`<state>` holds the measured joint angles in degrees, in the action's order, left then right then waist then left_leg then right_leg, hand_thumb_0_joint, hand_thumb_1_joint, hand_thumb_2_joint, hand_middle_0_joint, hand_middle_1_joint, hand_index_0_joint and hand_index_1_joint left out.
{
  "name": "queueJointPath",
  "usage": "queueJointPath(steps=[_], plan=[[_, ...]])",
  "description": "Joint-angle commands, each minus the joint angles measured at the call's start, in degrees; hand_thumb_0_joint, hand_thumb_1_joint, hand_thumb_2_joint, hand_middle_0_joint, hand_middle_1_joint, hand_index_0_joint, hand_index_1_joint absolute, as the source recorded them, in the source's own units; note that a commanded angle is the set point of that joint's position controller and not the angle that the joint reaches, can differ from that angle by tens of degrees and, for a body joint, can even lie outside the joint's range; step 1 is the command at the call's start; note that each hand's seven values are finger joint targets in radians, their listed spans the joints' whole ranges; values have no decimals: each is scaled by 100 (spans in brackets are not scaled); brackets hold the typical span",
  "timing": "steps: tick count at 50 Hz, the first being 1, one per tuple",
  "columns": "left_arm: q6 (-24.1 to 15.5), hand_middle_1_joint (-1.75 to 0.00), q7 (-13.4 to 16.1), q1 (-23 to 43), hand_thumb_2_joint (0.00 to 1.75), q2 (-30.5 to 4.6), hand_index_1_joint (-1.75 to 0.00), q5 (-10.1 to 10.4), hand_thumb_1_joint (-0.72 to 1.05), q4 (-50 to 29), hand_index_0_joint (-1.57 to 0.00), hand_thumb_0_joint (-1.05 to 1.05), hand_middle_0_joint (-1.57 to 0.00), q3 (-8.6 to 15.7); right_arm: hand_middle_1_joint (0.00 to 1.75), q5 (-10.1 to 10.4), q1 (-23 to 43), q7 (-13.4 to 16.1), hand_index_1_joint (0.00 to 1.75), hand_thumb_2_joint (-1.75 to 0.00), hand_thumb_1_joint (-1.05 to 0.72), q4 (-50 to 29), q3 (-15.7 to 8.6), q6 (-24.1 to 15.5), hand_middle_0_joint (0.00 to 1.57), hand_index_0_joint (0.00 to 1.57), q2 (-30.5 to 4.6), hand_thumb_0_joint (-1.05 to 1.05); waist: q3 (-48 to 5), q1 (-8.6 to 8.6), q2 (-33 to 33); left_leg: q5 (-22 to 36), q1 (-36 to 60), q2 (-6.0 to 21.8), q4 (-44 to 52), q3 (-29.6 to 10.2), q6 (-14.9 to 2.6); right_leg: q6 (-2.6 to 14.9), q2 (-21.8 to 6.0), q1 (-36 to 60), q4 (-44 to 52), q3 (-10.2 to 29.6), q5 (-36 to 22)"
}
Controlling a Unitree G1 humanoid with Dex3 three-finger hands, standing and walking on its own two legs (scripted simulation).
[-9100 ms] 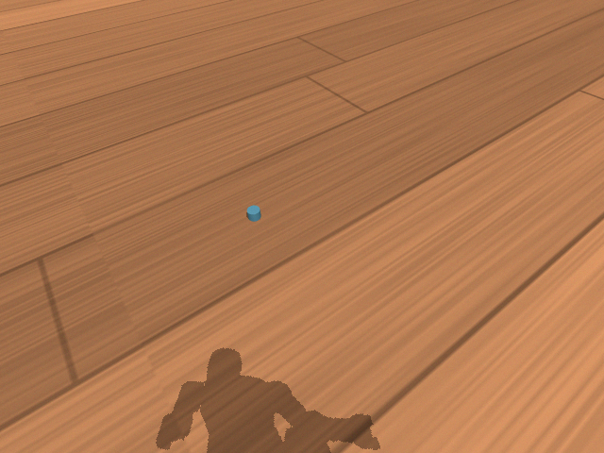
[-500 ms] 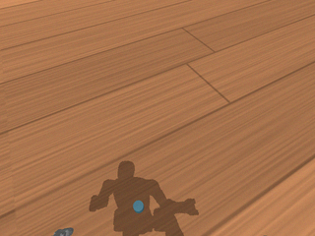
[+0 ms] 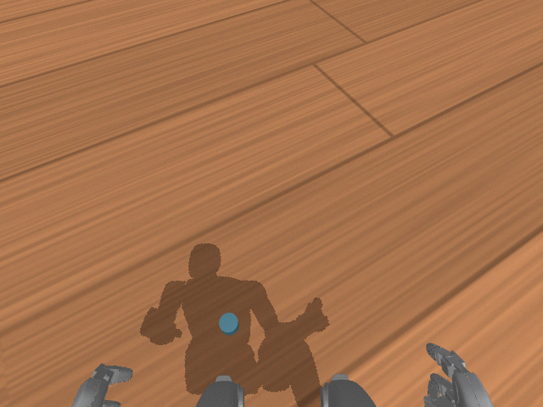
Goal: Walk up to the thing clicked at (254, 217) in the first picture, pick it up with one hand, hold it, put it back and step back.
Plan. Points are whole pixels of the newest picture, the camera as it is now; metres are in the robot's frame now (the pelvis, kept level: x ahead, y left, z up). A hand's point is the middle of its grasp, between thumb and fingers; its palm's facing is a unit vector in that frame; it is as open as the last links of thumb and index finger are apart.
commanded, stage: rise first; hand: left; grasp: from above
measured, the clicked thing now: (229, 324) +0.39 +0.15 -0.67
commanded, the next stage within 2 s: none
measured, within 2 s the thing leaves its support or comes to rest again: neither
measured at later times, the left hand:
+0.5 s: hand (163, 379) +0.21 +0.25 -0.34, palm faces -0.45 -0.51 -0.73, open 13.1 cm
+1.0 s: hand (186, 346) +0.29 +0.23 -0.46, palm faces -0.49 -0.15 -0.86, open 13.5 cm
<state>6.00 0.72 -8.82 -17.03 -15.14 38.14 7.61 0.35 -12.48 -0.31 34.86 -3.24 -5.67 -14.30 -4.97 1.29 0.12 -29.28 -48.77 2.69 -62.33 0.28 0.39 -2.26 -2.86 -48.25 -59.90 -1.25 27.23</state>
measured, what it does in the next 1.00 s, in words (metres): lowers itself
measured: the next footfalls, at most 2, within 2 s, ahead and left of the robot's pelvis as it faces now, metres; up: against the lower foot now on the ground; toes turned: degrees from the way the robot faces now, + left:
none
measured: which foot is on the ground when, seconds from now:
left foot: down 0.00-1.00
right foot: down 0.00-1.00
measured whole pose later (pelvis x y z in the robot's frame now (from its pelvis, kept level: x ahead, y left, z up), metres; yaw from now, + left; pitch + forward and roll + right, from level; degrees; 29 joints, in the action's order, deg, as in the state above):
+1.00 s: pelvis -0.09 -0.01 -0.30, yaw -2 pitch +33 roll -4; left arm -7.5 20.3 36.0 -27.4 -61.1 68.0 0.9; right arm -3.9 -8.4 -3.6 43.8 -2.9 -5.4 -15.1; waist -8.1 7.3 -0.8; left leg -37.8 -119.7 1.2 -124.8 -5.0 1.2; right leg -1.5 -3.0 -118.1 -121.8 -0.8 36.2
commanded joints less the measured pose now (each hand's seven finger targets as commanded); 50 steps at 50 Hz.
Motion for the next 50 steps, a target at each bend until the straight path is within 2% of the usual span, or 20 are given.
queueJointPath(steps=[1,3,4,6,9,12,13,15,16,17,22,26,32,36,38,42,43,46,49,50], plan=[[2,-91,130,-435,88,-951,-94,-223,-44,-1218,-23,0,-25,306,30,-16,-6,72,30,-90,-89,-857,-318,-315,20,20,-824,0,-1554,-16,-446,1619,584,-96,565,-197,23,327,283,115,123,-193,-1118],[31,-90,156,-305,88,-950,-93,-315,-43,-1719,-23,0,-26,258,30,-13,142,73,30,-90,-89,-994,-304,-363,20,20,-791,0,-1668,9,-490,1212,322,-111,355,-203,7,325,268,-183,-50,-142,-857],[47,-90,187,-92,87,-1041,-92,-407,-43,-1770,-24,0,-26,281,30,-12,155,86,30,-90,-90,-1006,-285,-397,20,20,-794,0,-1659,74,-498,991,130,-133,194,-157,-21,316,249,-317,-117,-113,-733],[7,-92,223,227,89,-951,-94,-528,-45,-1644,-21,0,-24,127,30,-19,214,100,30,-90,-90,-951,-260,-481,20,20,-800,0,-1600,250,-301,806,-338,-138,-194,-176,-52,294,235,-750,-413,-107,-636],[-177,-92,326,483,87,-1101,-94,-933,-42,-1341,-23,0,-25,177,30,-15,247,104,30,-90,-89,-926,-258,-605,20,20,-835,0,-1871,222,-285,761,-880,-201,-805,-111,-76,303,211,-1253,-932,-56,-592],[-444,-91,445,762,85,-954,-92,-1340,-38,-1105,-24,0,-25,-152,30,-18,319,55,30,-89,-87,-829,-291,-723,20,20,-900,0,-2254,234,-402,858,-1255,-211,-1327,-172,-34,333,192,-1899,-1610,-63,-621],[-532,-90,505,934,84,-1088,-91,-1448,-38,-972,-24,0,-25,-79,30,-24,351,46,30,-90,-87,-784,-331,-743,20,20,-969,0,-2320,222,-313,776,-1498,-209,-1490,-197,-32,333,191,-2095,-1779,-75,-565],[-703,-88,637,1140,82,-1131,-89,-1701,-35,-899,-27,0,-28,-131,30,-10,378,13,30,-90,-88,-732,-362,-777,20,20,-1000,0,-2534,158,-400,664,-1752,-235,-1742,-223,-10,352,177,-2447,-2115,-58,-472],[-755,-89,716,1095,82,-1252,-89,-1832,-35,-768,-27,0,-27,-35,30,-6,395,-1,30,-90,-88,-667,-360,-781,20,20,-1021,0,-2714,55,-506,832,-1785,-231,-1889,-233,3,369,173,-2597,-2312,-51,-563],[-805,-91,787,1158,83,-1269,-91,-1970,-36,-691,-25,0,-25,-74,30,-15,421,-20,30,-90,-88,-625,-385,-767,20,20,-1058,0,-2892,56,-518,926,-1861,-227,-2044,-263,11,376,177,-2792,-2502,-77,-616],[-941,-96,1143,2142,88,-1485,-95,-2604,-41,-258,-20,0,-20,-83,30,-49,333,-125,30,-90,-89,-343,-439,-650,20,20,-1088,0,-3505,50,-391,1109,-2636,-297,-2934,-112,-69,371,186,-3177,-3132,-53,-858],[-1009,-94,1397,3023,91,-1658,-94,-3053,-43,42,-19,0,-19,-106,30,-108,251,-169,30,-90,-90,-159,-494,-536,20,20,-1152,0,-3900,97,-371,788,-3131,-316,-3470,-69,-75,371,175,-3576,-3538,-65,-595],[-1129,-94,1676,4226,91,-1993,-93,-3501,-42,619,-20,0,-19,-188,30,-224,151,-167,30,-91,-91,5,-524,-351,20,20,-1141,0,-4125,191,-65,-94,-3987,-353,-4025,66,-174,329,207,-3825,-3700,-29,293],[-1172,-94,1800,4872,94,-2121,-94,-3794,-44,1135,-18,0,-18,-254,30,-293,56,-156,30,-91,-91,158,-498,-262,20,20,-1150,0,-3991,338,-50,-510,-4375,-373,-4254,45,-207,339,230,-4195,-3902,-90,790],[-1197,-94,1858,4990,96,-2163,-95,-3905,-47,1486,-16,0,-16,-278,30,-303,89,-162,30,-91,-90,192,-468,-235,20,20,-1139,0,-3722,341,-104,-850,-4632,-393,-4291,13,-206,363,241,-4521,-4011,-126,1176],[-1278,-88,1974,5351,96,-2224,-90,-4199,-45,1953,-17,0,-19,-371,30,-373,50,-191,30,-90,-90,314,-421,-174,20,20,-1141,0,-3420,467,-212,-1127,-4925,-413,-4427,-57,-215,384,240,-4909,-4299,-229,1345],[-1296,-88,2008,5414,96,-2217,-89,-4278,-45,2057,-17,0,-18,-391,30,-383,29,-210,30,-90,-90,354,-389,-164,20,20,-1124,0,-3427,449,-362,-1069,-4938,-416,-4495,-31,-210,390,234,-5000,-4379,-240,1256],[-1359,-87,2143,5793,96,-2198,-88,-4501,-44,2201,-17,0,-18,-456,30,-425,-72,-239,30,-90,-90,442,-373,-143,20,20,-1193,0,-3425,582,-555,-1029,-4837,-403,-4580,-123,-197,403,224,-5399,-4616,-364,1034],[-1381,-85,2324,5945,93,-2364,-86,-4760,-41,2432,-19,0,-20,-361,30,-459,-107,-273,30,-90,-90,539,-339,-102,20,20,-1214,0,-3500,540,-778,-869,-4748,-384,-4698,-169,-167,426,216,-5687,-4883,-429,852],[-1401,-85,2366,6163,92,-2287,-86,-4794,-40,2414,-20,0,-21,-474,30,-487,-108,-292,30,-90,-89,551,-329,-95,20,20,-1202,0,-3517,633,-937,-850,-4744,-385,-4732,-150,-161,432,207,-5693,-4914,-427,815]])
